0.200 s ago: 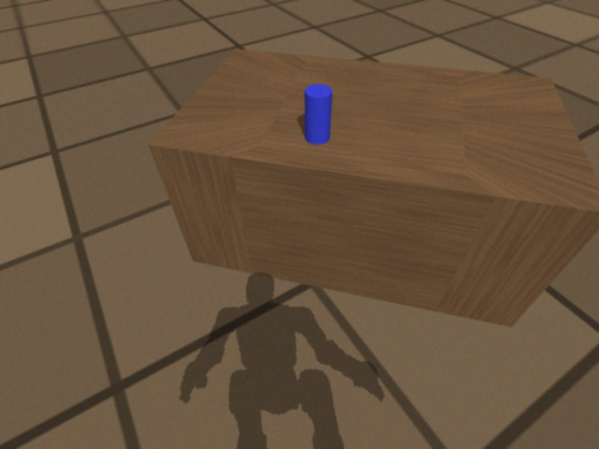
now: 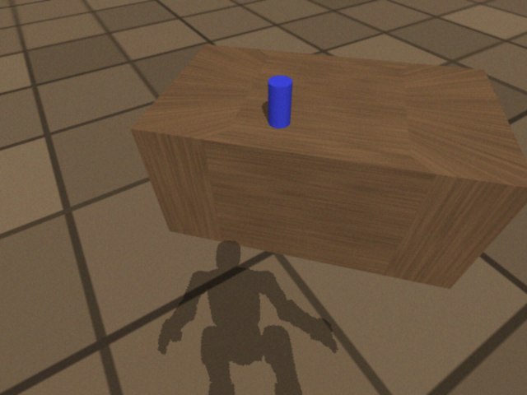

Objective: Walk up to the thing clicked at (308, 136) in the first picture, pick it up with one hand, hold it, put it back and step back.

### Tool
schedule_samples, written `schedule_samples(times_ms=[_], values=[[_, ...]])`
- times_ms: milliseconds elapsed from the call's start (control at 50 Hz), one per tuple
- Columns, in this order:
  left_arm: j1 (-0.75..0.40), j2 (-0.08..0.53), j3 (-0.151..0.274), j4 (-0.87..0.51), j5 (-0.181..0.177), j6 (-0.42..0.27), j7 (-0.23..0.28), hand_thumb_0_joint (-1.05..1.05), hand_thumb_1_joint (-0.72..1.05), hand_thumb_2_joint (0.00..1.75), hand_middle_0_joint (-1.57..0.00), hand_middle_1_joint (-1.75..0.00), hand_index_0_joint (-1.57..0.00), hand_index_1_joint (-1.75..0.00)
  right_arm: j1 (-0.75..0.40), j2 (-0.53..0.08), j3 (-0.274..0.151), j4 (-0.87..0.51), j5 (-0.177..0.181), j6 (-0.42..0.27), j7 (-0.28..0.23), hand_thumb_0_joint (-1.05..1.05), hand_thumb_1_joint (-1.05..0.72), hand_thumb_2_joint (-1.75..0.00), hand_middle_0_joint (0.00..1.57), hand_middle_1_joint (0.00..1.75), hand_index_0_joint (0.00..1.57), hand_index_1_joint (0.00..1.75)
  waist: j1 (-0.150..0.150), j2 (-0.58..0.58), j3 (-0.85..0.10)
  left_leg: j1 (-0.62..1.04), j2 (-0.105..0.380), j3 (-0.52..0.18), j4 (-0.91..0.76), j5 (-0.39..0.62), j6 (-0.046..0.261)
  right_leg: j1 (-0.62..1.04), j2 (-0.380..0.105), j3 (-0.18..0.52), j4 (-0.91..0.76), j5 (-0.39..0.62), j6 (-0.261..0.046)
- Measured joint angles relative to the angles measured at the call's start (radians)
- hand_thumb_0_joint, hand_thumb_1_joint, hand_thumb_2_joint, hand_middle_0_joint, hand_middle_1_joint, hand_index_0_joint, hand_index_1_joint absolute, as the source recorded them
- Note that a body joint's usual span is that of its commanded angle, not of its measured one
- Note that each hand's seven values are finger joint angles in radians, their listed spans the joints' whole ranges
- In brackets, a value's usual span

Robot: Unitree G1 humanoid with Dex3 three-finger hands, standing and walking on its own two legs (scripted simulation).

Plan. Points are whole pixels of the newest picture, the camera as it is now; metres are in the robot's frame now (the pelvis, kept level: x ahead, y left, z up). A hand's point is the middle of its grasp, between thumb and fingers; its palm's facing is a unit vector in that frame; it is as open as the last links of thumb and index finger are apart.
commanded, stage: stand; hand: left
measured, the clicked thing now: (279, 102) +1.02 -0.04 -0.10
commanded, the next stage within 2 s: walk up in 0.92 s
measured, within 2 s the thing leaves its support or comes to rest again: neither
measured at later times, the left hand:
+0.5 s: hand out of the picture +0.08 +0.26 -0.15, palm faces -0.01 -0.94 -0.34, open 7.4 cm
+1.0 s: hand out of the picture +0.08 +0.26 -0.16, palm faces -0.04 -0.94 -0.34, open 7.4 cm
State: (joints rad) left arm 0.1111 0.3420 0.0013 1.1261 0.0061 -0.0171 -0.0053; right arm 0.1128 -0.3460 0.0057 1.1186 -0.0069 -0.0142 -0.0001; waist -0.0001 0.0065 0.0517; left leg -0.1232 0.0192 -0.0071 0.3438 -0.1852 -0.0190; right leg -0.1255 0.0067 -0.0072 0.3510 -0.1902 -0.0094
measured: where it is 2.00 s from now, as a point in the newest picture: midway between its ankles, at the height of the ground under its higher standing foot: (303, 373)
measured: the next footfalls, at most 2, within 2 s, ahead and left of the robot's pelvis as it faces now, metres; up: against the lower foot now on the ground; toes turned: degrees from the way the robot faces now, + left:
right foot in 1.22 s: +0.18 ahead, -0.20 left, +0.00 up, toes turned -10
left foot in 1.70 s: +0.38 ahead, +0.02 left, +0.00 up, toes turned -7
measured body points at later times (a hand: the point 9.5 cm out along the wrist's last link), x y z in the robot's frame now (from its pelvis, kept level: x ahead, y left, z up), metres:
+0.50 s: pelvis +0.01 +0.00 +0.00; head +0.01 +0.00 +0.45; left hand +0.08 +0.31 -0.13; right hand +0.08 -0.29 -0.13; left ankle +0.00 +0.13 -0.75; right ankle +0.00 -0.11 -0.75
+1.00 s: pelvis +0.01 +0.01 +0.00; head +0.01 +0.00 +0.45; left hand +0.08 +0.31 -0.13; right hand +0.09 -0.30 -0.13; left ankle +0.00 +0.13 -0.75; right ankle +0.00 -0.11 -0.74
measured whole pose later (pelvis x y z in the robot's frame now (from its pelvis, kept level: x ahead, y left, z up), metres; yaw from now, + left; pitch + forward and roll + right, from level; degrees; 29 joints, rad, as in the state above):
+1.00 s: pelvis +0.01 +0.01 +0.00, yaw -2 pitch -2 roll +1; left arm 0.18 0.36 0.04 1.07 0.03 0.00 -0.04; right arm 0.15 -0.35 -0.04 1.07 -0.03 -0.04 0.02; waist 0.00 -0.01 0.03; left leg -0.11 0.01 0.03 0.38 -0.26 0.02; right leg -0.20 0.00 0.01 0.56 -0.37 -0.02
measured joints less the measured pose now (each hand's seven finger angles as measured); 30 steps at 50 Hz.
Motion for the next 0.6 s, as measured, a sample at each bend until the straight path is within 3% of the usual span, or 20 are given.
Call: schedule_samples(times_ms=[600], values=[[0.002, 0.003, -0.001, 0.0, 0.0, 0.003, 0.002, 0.0, 0.91, 0.9, -0.21, -0.3, -0.2, -0.3, -0.002, -0.001, -0.001, 0.004, 0.0, -0.001, 0.0, 0.0, -0.91, -0.9, 0.2, 0.3, 0.2, 0.3, 0.0, -0.002, -0.004, 0.013, -0.009, 0.0, -0.018, 0.002, 0.007, 0.015, -0.009, 0.0, -0.02, 0.001, 0.008]])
